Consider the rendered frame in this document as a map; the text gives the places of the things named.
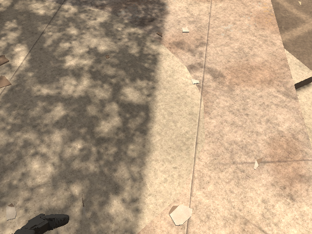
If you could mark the left robot hand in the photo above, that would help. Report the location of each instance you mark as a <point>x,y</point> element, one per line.
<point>43,223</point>

